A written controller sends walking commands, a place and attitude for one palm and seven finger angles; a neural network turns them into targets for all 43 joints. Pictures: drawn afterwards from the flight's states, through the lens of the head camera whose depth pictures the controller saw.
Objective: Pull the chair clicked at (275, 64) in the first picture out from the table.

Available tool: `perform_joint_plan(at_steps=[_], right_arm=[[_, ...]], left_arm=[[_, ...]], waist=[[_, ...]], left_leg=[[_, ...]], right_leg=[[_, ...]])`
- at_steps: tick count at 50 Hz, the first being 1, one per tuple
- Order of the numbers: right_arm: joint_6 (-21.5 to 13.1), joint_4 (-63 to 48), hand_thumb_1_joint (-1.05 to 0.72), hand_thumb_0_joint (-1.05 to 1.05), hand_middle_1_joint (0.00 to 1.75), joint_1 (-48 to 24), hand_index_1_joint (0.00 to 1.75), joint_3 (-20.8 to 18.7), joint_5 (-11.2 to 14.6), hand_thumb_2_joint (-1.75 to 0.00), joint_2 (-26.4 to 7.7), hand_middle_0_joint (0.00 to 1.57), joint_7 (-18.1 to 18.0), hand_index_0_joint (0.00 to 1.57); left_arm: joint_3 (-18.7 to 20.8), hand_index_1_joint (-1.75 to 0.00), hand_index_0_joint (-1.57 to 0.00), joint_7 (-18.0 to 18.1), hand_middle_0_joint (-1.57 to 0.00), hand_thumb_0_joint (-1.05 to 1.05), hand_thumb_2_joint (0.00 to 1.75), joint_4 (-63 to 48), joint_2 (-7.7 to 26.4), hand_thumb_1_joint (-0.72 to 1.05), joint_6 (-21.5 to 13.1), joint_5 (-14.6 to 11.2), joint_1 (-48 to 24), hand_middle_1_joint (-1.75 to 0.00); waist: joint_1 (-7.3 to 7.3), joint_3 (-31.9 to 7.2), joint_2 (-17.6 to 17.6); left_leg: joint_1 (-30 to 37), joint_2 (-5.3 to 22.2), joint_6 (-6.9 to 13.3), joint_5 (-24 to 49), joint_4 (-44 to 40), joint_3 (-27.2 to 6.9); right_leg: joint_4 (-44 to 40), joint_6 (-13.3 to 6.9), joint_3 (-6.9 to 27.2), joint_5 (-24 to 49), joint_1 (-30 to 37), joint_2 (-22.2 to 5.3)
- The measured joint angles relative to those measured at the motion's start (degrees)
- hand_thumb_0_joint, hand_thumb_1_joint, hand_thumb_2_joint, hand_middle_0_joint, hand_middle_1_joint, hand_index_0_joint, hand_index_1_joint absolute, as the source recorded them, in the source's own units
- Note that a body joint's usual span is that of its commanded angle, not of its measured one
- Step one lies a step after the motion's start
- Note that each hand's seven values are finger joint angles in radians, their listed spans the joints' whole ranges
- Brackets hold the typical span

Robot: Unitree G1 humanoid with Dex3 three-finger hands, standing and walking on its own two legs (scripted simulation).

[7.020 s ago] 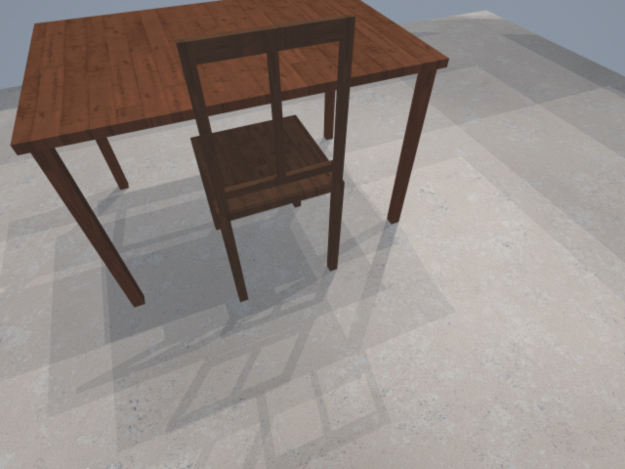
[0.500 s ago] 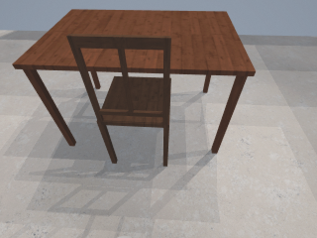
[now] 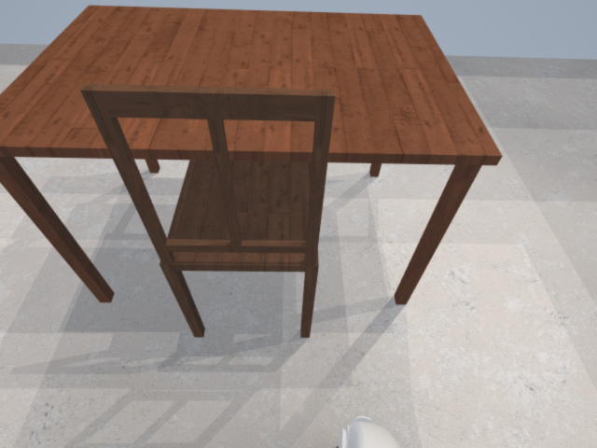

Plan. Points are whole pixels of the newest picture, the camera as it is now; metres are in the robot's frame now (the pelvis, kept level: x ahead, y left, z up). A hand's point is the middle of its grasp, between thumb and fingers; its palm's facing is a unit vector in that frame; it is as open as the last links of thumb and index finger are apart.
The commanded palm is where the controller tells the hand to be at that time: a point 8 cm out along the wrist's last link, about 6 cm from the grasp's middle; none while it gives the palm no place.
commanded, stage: take the last steps up to it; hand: left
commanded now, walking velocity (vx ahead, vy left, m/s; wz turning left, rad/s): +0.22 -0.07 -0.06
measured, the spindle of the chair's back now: (227, 191) +0.59 +0.17 -0.05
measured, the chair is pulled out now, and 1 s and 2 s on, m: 0.00 0.00 0.00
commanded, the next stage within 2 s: come to a stop and stand still in 0.12 s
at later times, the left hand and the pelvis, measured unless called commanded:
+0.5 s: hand (207, 428) +0.18 +0.15 -0.16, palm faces +0.02 -0.97 -0.24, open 7.3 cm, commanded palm none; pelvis +0.14 -0.03 +0.00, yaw -3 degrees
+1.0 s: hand out of the picture +0.11 +0.15 -0.17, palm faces -0.02 -0.97 -0.23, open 7.3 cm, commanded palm none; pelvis +0.12 -0.03 +0.00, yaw -3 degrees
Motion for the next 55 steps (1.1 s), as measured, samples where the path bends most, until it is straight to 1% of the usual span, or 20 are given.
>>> perform_joint_plan(at_steps=[4,6,7,10,11,13,17,20,23,27,29,30,33,35,38,40,42,44,48,55], right_arm=[[0.51,1.1,-0.91,0.0,0.3,1.47,0.3,-0.19,-0.32,-0.9,-0.24,0.2,0.0,0.2],[0.87,1.81,-0.91,0.0,0.3,2.38,0.3,-0.25,-0.13,-0.9,-0.41,0.2,0.12,0.2],[1.14,2.25,-0.91,0.0,0.3,2.51,0.3,-0.3,0.17,-0.9,-0.34,0.2,0.29,0.2],[2.45,2.11,-0.91,0.0,0.3,-0.29,0.3,-0.8,0.89,-0.9,-1.46,0.2,0.32,0.2],[2.77,1.57,-0.91,0.0,0.3,-1.44,0.3,-1.04,0.77,-0.9,-1.96,0.2,0.34,0.2],[3.17,-0.06,-0.91,0.0,0.3,-3.9,0.3,-1.32,0.39,-0.9,-2.91,0.2,0.31,0.2],[3.39,-3.34,-0.91,0.0,0.3,-8.3,0.3,-1.05,0.37,-0.9,-3.8,0.19,-0.3,0.2],[3.99,-4.49,-0.92,0.0,0.3,-11.08,0.3,-1.1,0.75,-0.9,-4.36,0.19,-0.65,0.2],[4.98,-4.93,-0.92,0.0,0.3,-13.22,0.3,-1.37,0.97,-0.9,-4.95,0.19,-0.48,0.2],[5.81,-5.57,-0.92,0.0,0.3,-15.09,0.3,-1.63,1.01,-0.9,-4.88,0.19,-0.26,0.2],[5.61,-5.96,-0.92,0.0,0.3,-15.4,0.3,-1.58,0.96,-0.9,-4.6,0.19,-0.18,0.2],[5.31,-6.11,-0.92,0.0,0.3,-15.32,0.3,-1.52,0.91,-0.9,-4.51,0.19,-0.15,0.2],[5.05,-5.96,-0.91,0.0,0.3,-15.27,0.3,-0.8,0.55,-0.9,-3.02,0.19,-0.31,0.2],[4.88,-5.96,-0.92,0.0,0.3,-15.22,0.3,-0.6,0.52,-0.9,-2.48,0.19,-0.9,0.2],[4.97,-5.73,-0.93,-0.01,0.3,-15.56,0.3,-0.4,0.3,-0.9,-2.64,0.2,-1.1,0.2],[5.04,-5.41,-0.93,-0.01,0.3,-15.79,0.3,-0.34,0.26,-0.9,-2.82,0.2,-0.91,0.2],[4.99,-5.08,-0.92,0.0,0.3,-15.81,0.3,-0.32,0.34,-0.9,-2.94,0.2,-0.68,0.2],[4.85,-4.64,-0.92,0.0,0.3,-15.78,0.3,-0.35,0.71,-0.9,-2.99,0.2,-0.47,0.2],[4.89,-3.38,-0.93,-0.01,0.3,-15.04,0.3,-0.78,1.01,-0.9,-4.31,0.2,-0.32,0.2],[5.13,-0.09,-0.92,0.0,0.3,-10.5,0.3,-0.02,0.63,-0.9,-5.0,0.2,0.04,0.2]], left_arm=[[-0.34,-0.3,-0.2,-0.07,-0.2,0.01,0.9,-1.34,-0.85,0.92,-0.35,-0.17,-2.82,-0.3],[-0.62,-0.3,-0.2,-0.1,-0.2,0.01,0.9,-2.07,-1.06,0.91,-1.54,-0.06,-3.11,-0.3],[-0.56,-0.3,-0.2,0.04,-0.2,0.01,0.9,-2.26,-1.08,0.91,-2.5,0.08,-3.08,-0.3],[-0.82,-0.3,-0.2,0.57,-0.2,0.0,0.9,-2.04,-2.09,0.91,-3.47,-0.57,-2.11,-0.3],[-0.97,-0.3,-0.2,0.81,-0.2,0.0,0.9,-1.68,-2.43,0.91,-3.19,-0.7,-1.32,-0.3],[-0.95,-0.3,-0.2,1.6,-0.2,0.0,0.9,-0.67,-3.02,0.92,-2.67,-0.85,0.48,-0.3],[-0.92,-0.3,-0.21,2.79,-0.2,-0.01,0.9,1.14,-2.16,0.95,-1.89,-0.44,2.6,-0.3],[-1.69,-0.3,-0.21,2.71,-0.2,-0.01,0.9,2.03,-2.2,0.94,-1.23,-0.23,3.47,-0.3],[-1.83,-0.3,-0.21,2.7,-0.2,0.0,0.9,2.2,-2.57,0.93,-0.56,-0.12,4.1,-0.3],[-1.44,-0.3,-0.21,2.85,-0.2,0.0,0.9,2.04,-2.57,0.92,0.23,-0.01,4.77,-0.3],[-1.2,-0.3,-0.21,3.0,-0.2,0.0,0.9,2.01,-2.28,0.92,0.64,-0.13,5.19,-0.3],[-1.13,-0.3,-0.21,3.03,-0.2,0.0,0.9,2.03,-2.13,0.92,0.87,-0.25,5.37,-0.3],[-1.07,-0.3,-0.21,3.22,-0.2,0.01,0.9,2.17,-0.91,0.91,1.77,-0.5,5.04,-0.3],[-1.15,-0.3,-0.2,3.21,-0.2,0.01,0.9,2.2,-0.46,0.91,2.2,-0.53,5.08,-0.3],[-1.17,-0.3,-0.2,3.11,-0.2,0.01,0.9,2.26,-0.19,0.91,2.42,-0.44,5.46,-0.3],[-1.33,-0.3,-0.2,3.04,-0.2,0.01,0.9,2.47,-0.14,0.91,2.33,-0.41,5.93,-0.3],[-1.61,-0.3,-0.2,2.98,-0.2,0.01,0.9,2.87,-0.08,0.91,2.01,-0.41,6.47,-0.3],[-1.98,-0.3,-0.2,3.07,-0.2,0.01,0.9,3.68,-0.07,0.91,1.36,-0.38,6.92,-0.3],[-3.12,-0.3,-0.2,2.86,-0.2,0.01,0.9,5.79,-1.7,0.91,0.57,-0.54,7.62,-0.3],[-3.63,-0.3,-0.2,2.62,-0.2,0.01,0.9,6.9,-3.22,0.91,0.27,-0.81,7.83,-0.3]], waist=[[-1.74,1.18,1.41],[-1.96,1.45,2.1],[-1.59,1.5,1.98],[-0.81,2.44,3.43],[-0.61,2.27,3.78],[-0.55,1.48,4.26],[-0.17,-0.24,4.26],[0.97,-0.78,4.47],[2.21,-0.76,4.46],[3.3,-0.45,3.58],[3.39,-0.37,3.07],[3.29,-0.4,3.11],[3.8,0.45,0.52],[3.87,0.59,-0.05],[3.66,0.44,0.16],[3.51,0.18,0.44],[3.34,-0.13,0.64],[3.25,-0.29,0.7],[1.83,-0.4,3.53],[1.11,-1.52,3.88]], left_leg=[[2.41,0.92,-1.45,-4.37,2.46,0.22],[1.67,2.32,-2.11,-8.46,8.69,0.01],[-0.88,3.1,-1.86,-10.34,15.89,-0.07],[-13.23,3.72,-0.38,-12.33,44.98,-5.27],[-16.85,3.86,-0.08,-10.67,50.61,-6.15],[-22.81,4.65,-0.19,-6.9,54.41,-7.0],[-27.59,5.53,-2.18,-4.26,42.98,-7.59],[-26.96,4.93,-3.32,-3.99,33.42,-8.07],[-25.13,3.8,-3.99,-4.7,28.21,-8.26],[-21.52,2.49,-4.09,-3.45,22.92,-7.93],[-18.2,2.34,-3.77,1.18,16.78,-7.76],[-16.65,2.63,-2.87,4.24,13.84,-7.81],[-15.81,1.25,-1.14,4.06,12.85,-6.97],[-15.42,0.94,-0.82,4.53,11.44,-6.69],[-15.72,1.0,-0.64,5.83,9.98,-6.68],[-16.13,1.09,-0.82,6.41,9.5,-6.6],[-16.83,1.13,-1.19,6.61,9.75,-6.48],[-17.79,1.15,-1.81,6.25,11.03,-6.16],[-16.34,2.7,-2.92,7.69,8.97,-7.07],[-14.6,3.73,-3.69,9.09,6.5,-7.83]], right_leg=[[-8.67,-2.14,-1.07,-1.19,3.36,1.61],[-13.72,-3.3,-1.91,0.95,7.51,3.03],[-13.9,-4.44,-1.74,2.45,8.44,3.39],[-11.68,-5.61,-2.35,-2.02,9.96,5.31],[-13.05,-5.65,-2.35,-2.38,11.2,5.93],[-17.02,-5.22,-2.26,-1.21,13.6,6.9],[-23.23,-5.65,-1.65,0.79,16.71,7.69],[-24.42,-5.39,-0.82,0.76,17.75,7.72],[-23.75,-4.94,-0.23,-0.21,18.38,7.36],[-22.01,-4.11,0.06,-1.56,18.5,6.58],[-20.33,-3.46,0.01,-2.51,17.98,6.34],[-19.13,-3.08,-0.26,-3.18,17.53,6.44],[-16.45,-1.41,0.87,-6.74,16.87,5.14],[-11.96,-0.48,2.48,-12.03,15.78,5.16],[-6.69,0.38,4.11,-15.0,15.23,5.17],[-7.44,0.81,4.32,-15.06,16.54,4.66],[-12.67,1.08,4.29,-12.12,19.38,3.98],[-18.99,0.22,5.05,-8.3,22.13,3.79],[-21.58,-0.9,4.24,-7.04,23.85,5.48],[-24.5,-1.77,3.53,-5.61,25.94,6.64]])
